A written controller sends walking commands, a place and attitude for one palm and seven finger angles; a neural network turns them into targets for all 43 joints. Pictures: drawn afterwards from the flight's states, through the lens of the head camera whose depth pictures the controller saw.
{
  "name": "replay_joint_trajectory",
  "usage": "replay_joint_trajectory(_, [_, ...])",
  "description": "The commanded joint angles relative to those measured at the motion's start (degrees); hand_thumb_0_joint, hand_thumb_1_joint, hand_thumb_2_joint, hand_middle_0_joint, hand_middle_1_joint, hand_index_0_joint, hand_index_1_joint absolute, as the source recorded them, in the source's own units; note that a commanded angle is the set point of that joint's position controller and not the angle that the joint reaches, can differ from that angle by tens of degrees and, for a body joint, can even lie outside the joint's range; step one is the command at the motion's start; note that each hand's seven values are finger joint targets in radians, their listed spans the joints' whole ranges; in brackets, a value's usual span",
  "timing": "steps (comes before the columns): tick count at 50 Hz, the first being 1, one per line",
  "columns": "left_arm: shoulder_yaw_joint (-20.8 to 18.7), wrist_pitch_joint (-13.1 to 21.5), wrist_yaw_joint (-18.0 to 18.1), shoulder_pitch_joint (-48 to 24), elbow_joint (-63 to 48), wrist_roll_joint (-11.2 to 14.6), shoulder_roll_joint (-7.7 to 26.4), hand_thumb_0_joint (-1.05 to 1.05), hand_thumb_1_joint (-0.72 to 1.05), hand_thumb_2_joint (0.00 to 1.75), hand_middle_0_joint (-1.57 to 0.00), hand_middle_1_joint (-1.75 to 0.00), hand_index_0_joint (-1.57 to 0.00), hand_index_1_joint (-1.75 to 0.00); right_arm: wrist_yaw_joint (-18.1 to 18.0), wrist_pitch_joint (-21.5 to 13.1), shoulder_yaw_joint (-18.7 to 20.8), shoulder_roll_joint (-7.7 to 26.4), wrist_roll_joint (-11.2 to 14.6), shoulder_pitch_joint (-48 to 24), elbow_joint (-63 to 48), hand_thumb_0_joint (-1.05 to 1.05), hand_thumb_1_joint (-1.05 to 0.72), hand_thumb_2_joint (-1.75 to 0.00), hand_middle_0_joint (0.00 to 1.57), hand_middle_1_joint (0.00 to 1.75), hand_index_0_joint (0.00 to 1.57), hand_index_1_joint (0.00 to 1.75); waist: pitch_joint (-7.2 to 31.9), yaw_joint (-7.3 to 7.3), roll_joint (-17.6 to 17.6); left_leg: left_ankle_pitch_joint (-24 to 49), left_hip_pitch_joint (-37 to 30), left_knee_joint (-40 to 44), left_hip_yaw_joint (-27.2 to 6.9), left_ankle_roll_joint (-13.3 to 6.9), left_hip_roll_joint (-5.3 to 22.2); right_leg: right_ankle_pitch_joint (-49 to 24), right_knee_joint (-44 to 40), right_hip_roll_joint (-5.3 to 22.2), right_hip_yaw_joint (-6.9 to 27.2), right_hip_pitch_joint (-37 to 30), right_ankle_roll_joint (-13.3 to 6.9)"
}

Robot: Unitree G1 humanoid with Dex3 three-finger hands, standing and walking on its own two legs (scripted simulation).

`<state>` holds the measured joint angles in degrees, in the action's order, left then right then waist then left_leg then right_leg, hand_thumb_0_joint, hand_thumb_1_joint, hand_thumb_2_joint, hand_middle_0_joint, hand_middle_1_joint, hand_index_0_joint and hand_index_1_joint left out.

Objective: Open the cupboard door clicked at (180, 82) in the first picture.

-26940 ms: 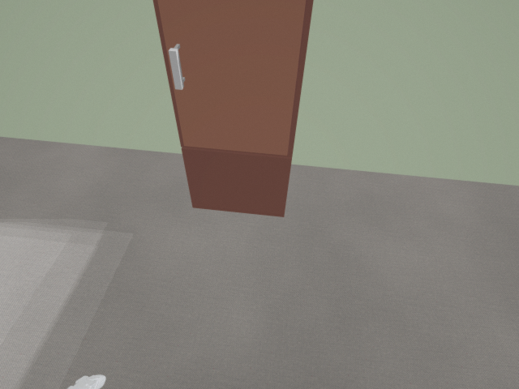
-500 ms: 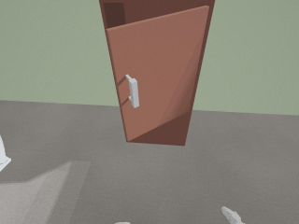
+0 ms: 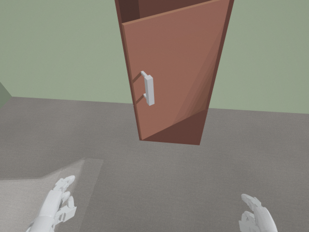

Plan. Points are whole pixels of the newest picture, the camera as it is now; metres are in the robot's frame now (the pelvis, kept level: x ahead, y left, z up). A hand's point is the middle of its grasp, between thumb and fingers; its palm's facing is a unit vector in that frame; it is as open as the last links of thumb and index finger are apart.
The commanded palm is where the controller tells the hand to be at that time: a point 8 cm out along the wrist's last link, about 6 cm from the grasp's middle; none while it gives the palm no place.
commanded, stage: let the arm hang, fingers relaxed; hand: left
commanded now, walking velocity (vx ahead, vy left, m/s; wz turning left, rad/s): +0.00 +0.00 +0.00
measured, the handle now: (146, 88) +0.62 +0.07 +0.01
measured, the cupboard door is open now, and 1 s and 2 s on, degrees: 37 37 37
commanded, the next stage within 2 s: look to check the result in 0.92 s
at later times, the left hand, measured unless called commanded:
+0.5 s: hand out of the picture -0.08 +0.20 -0.16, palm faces +0.05 -0.97 -0.22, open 7.3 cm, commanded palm none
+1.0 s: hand out of the picture -0.01 +0.18 -0.17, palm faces +0.05 -0.98 -0.18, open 7.3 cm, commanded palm none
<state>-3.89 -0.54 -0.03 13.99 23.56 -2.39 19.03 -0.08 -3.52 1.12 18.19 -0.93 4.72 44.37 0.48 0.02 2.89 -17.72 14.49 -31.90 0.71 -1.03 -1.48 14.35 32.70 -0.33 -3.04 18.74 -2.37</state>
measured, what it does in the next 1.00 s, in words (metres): stands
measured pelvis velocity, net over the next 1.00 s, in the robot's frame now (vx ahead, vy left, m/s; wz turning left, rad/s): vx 0.00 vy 0.02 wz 0.01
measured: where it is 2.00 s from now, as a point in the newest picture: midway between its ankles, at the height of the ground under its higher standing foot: outside the picture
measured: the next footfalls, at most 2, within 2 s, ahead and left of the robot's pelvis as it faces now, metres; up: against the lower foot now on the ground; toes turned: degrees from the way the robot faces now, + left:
none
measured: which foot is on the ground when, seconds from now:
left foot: down 0.00-1.00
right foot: down 0.00-1.00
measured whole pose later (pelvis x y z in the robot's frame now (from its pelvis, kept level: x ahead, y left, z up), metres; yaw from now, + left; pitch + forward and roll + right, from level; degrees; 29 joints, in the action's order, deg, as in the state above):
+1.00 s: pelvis +0.00 +0.02 +0.01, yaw +1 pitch -1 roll +0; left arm -0.5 0.3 2.0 16.0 65.4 -0.9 7.2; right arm -2.1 -0.6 -0.8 6.6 -1.2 17.9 64.8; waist -2.2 0.1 0.3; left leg -13.7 8.8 -23.9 0.4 -2.5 -2.8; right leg 10.3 24.2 0.8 -3.0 12.5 -0.6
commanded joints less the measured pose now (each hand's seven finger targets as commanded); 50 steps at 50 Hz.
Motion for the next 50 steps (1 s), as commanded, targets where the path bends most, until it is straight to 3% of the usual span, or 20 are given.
replay_joint_trajectory(1, [0.3, 1.7, -0.2, -1.0, 8.5, 0.7, 5.2, 0.00, 0.90, 0.90, -0.20, -0.30, -0.20, -0.30, -0.3, 1.4, 1.0, 5.2, -0.2, 3.8, -0.7, 0.00, -0.90, -0.90, 0.20, 0.30, 0.20, 0.30, 4.9, -0.71, -15.4, 12.6, -0.4, 3.9, -5.3, -0.9, 4.1, -16.3, -7.6, 9.3, 10.1, -8.1, -1.6])
replay_joint_trajectory(2, [1.0, 1.3, 0.1, -1.8, 11.6, 0.8, 4.3, 0.00, 0.90, 0.90, -0.20, -0.30, -0.20, -0.30, -0.3, 2.0, 0.6, 4.2, -0.4, 4.2, 0.6, 0.00, -0.90, -0.90, 0.20, 0.30, 0.20, 0.30, 4.4, -0.99, -13.1, 11.4, -2.0, 5.2, -5.2, -0.7, 3.9, -12.5, -8.6, 9.0, 9.9, -6.8, -1.5])
replay_joint_trajectory(4, [2.0, 0.4, 0.5, -1.8, 16.5, 1.1, 2.2, 0.00, 0.90, 0.90, -0.20, -0.30, -0.20, -0.30, -0.3, 2.7, -0.6, 2.6, -0.6, 3.4, 2.7, 0.00, -0.90, -0.90, 0.20, 0.30, 0.20, 0.30, 2.0, -0.21, -2.1, 9.1, -0.2, 10.2, -7.3, -1.3, 5.6, -3.1, -9.7, 6.2, 8.4, -7.1, 0.3])
replay_joint_trajectory(6, [2.2, 0.1, 0.7, -0.2, 21.5, 1.2, 1.9, 0.00, 0.90, 0.90, -0.20, -0.30, -0.20, -0.30, -0.4, 3.2, -1.0, 1.8, -0.7, 2.6, 4.8, 0.00, -0.90, -0.90, 0.20, 0.30, 0.20, 0.30, -0.6, 0.73, 4.8, 3.1, 2.7, 13.0, -7.5, -1.3, 5.6, 0.1, -11.3, 5.3, 7.9, -9.0, 0.8])
replay_joint_trajectory(8, [2.1, 0.4, 0.8, 1.5, 25.9, 1.2, 1.8, 0.00, 0.90, 0.90, -0.20, -0.30, -0.20, -0.30, -0.8, 3.6, -1.1, 1.0, -0.4, 4.6, 7.1, 0.00, -0.90, -0.90, 0.20, 0.30, 0.20, 0.30, -1.1, 0.90, 5.1, -0.3, 3.1, 13.2, -6.9, -1.0, 4.8, 1.2, -13.1, 5.4, 8.0, -10.4, 0.4])
replay_joint_trajectory(10, [1.8, 0.4, 1.0, 2.6, 29.4, 1.5, 0.0, 0.00, 0.90, 0.90, -0.20, -0.30, -0.20, -0.30, -1.1, 4.0, -0.9, -0.6, -0.5, 7.3, 9.4, 0.00, -0.90, -0.90, 0.20, 0.30, 0.20, 0.30, -1.2, 0.41, 7.4, -4.0, 3.3, 13.7, -6.7, -0.9, 4.5, 3.3, -14.5, 5.7, 7.9, -10.4, 0.0])
replay_joint_trajectory(12, [2.0, 0.5, 1.0, 3.5, 32.3, 1.5, -0.4, 0.00, 0.90, 0.90, -0.20, -0.30, -0.20, -0.30, -1.2, 4.4, -0.8, -1.3, -0.5, 9.5, 11.3, 0.00, -0.90, -0.90, 0.20, 0.30, 0.20, 0.30, -2.5, 0.25, 6.2, -6.3, 3.9, 14.1, -6.8, -1.0, 4.4, 5.3, -15.3, 5.6, 7.6, -9.4, 0.0])
replay_joint_trajectory(13, [1.9, 0.6, 1.1, 3.7, 33.3, 1.5, -0.7, 0.00, 0.90, 0.90, -0.20, -0.30, -0.20, -0.30, -1.3, 4.4, -0.6, -1.5, -0.3, 11.0, 11.8, 0.00, -0.90, -0.90, 0.20, 0.30, 0.20, 0.30, -2.7, 0.22, 2.4, -5.9, 3.3, 14.2, -6.9, -1.2, 4.9, 5.5, -15.7, 5.3, 7.0, -9.2, 0.1])
replay_joint_trajectory(15, [2.2, 0.6, 1.1, 4.0, 35.5, 1.6, -2.1, 0.00, 0.90, 0.90, -0.20, -0.30, -0.20, -0.30, -1.5, 4.4, -0.6, -2.1, -0.3, 13.1, 13.5, 0.00, -0.90, -0.90, 0.20, 0.30, 0.20, 0.30, -4.2, -0.23, -0.6, -6.1, 3.6, 14.6, -7.6, -1.4, 5.3, 6.2, -15.6, 5.5, 6.8, -7.8, 0.2])
replay_joint_trajectory(23, [2.3, 0.6, 1.7, 7.2, 39.8, 1.6, -4.6, 0.00, 0.90, 0.90, -0.20, -0.30, -0.20, -0.30, -1.9, 3.9, -0.6, -4.2, -0.2, 18.1, 17.1, 0.00, -0.90, -0.90, 0.20, 0.30, 0.20, 0.30, -6.0, 0.15, -4.5, -5.6, 4.4, 15.8, -8.3, -2.2, 5.9, 5.4, -14.0, 5.2, 6.0, -6.8, 0.4])
replay_joint_trajectory(32, [2.3, 0.8, 2.1, 7.1, 40.7, 1.5, -6.2, 0.00, 0.90, 0.90, -0.20, -0.30, -0.20, -0.30, -2.0, 3.2, -0.9, -6.3, -0.4, 18.8, 19.0, 0.00, -0.90, -0.90, 0.20, 0.30, 0.20, 0.30, -7.5, 0.26, -1.2, -3.5, 5.2, 17.2, -8.9, -2.1, 6.2, 0.3, -11.9, 5.3, 5.6, -7.2, 0.5])
replay_joint_trajectory(38, [2.1, 1.1, 2.2, 6.4, 40.4, 1.5, -6.2, 0.00, 0.90, 0.90, -0.20, -0.30, -0.20, -0.30, -1.9, 2.9, -0.9, -6.8, -0.3, 19.0, 19.2, 0.00, -0.90, -0.90, 0.20, 0.30, 0.20, 0.30, -8.2, 0.31, -2.3, -0.9, 4.6, 16.2, -7.9, -1.8, 5.7, -0.8, -12.3, 5.6, 5.8, -7.3, 0.4])
replay_joint_trajectory(42, [2.2, 1.3, 2.2, 6.2, 40.5, 1.6, -6.4, 0.00, 0.90, 0.90, -0.20, -0.30, -0.20, -0.30, -2.0, 2.8, -1.0, -7.1, -0.3, 18.4, 19.4, 0.00, -0.90, -0.90, 0.20, 0.30, 0.20, 0.30, -6.6, 0.06, -0.9, 3.0, 2.6, 15.3, -7.0, -1.5, 5.4, -2.8, -12.6, 6.1, 6.3, -8.0, 0.3])
replay_joint_trajectory(50, [2.4, 1.6, 2.2, 5.8, 40.8, 1.8, -6.4, 0.00, 0.90, 0.90, -0.20, -0.30, -0.20, -0.30, -2.1, 2.6, -1.1, -6.7, -0.1, 17.7, 19.9, 0.00, -0.90, -0.90, 0.20, 0.30, 0.20, 0.30, -5.0, -0.20, -2.7, 8.4, -0.8, 14.3, -6.4, -1.2, 5.7, -5.5, -12.7, 6.3, 5.9, -8.7, 0.4])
